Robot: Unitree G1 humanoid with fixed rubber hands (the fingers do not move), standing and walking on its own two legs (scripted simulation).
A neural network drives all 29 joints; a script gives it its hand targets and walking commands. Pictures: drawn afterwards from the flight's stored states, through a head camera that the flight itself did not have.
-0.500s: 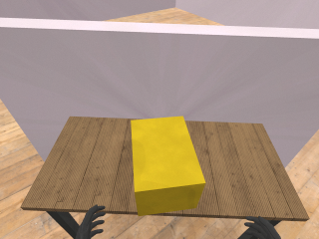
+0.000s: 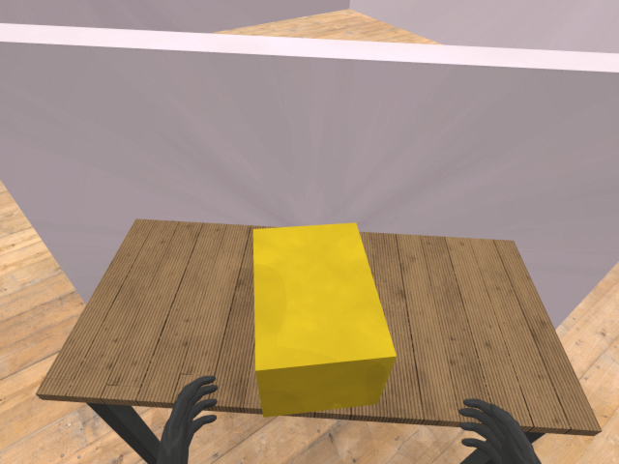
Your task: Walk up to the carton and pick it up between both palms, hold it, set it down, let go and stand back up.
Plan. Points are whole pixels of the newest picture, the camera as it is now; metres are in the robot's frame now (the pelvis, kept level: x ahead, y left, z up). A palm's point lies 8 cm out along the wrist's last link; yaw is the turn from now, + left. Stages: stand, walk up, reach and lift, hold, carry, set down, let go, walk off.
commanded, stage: reach and lift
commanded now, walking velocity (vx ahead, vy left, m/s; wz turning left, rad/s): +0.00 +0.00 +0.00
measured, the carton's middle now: (313, 313) +0.42 +0.04 -0.11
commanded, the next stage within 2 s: none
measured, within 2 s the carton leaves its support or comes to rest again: neither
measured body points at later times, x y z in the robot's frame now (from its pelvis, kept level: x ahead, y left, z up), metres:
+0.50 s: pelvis +0.01 +0.00 +0.00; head +0.02 +0.01 +0.45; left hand +0.23 +0.21 -0.03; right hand +0.27 -0.22 -0.03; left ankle +0.01 +0.16 -0.74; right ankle -0.01 -0.11 -0.74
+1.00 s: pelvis -0.01 +0.01 +0.00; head +0.01 +0.01 +0.45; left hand +0.29 +0.20 +0.00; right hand +0.35 -0.18 +0.02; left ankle +0.01 +0.16 -0.74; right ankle -0.01 -0.11 -0.74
